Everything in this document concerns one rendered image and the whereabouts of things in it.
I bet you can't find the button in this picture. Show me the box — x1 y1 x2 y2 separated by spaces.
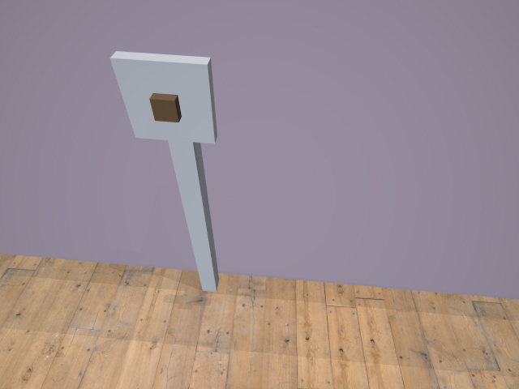
149 93 182 122

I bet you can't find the panel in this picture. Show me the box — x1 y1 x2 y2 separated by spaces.
110 51 219 292

